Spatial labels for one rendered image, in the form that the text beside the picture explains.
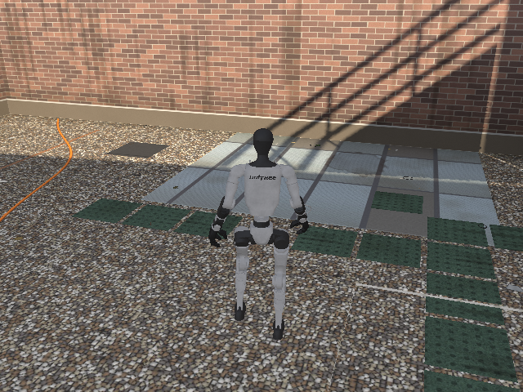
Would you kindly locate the left robot hand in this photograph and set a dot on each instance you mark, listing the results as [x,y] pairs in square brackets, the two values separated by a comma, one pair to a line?
[213,234]

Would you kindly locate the robot left upper arm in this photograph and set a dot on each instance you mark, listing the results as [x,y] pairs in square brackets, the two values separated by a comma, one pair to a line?
[232,185]

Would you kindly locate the robot right upper arm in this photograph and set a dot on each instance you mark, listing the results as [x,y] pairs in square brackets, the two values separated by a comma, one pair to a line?
[292,185]

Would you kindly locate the robot left forearm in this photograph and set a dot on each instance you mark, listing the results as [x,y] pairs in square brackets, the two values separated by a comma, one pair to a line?
[220,217]

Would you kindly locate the right robot hand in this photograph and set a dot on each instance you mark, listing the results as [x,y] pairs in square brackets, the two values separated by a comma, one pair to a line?
[304,228]

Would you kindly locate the robot right forearm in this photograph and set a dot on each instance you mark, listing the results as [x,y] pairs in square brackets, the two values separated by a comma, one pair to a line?
[301,212]

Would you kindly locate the right robot shin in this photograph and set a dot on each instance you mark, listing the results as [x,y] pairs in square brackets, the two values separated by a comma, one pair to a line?
[279,301]

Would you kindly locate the right robot thigh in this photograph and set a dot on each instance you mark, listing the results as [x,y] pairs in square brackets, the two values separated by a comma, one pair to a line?
[281,247]

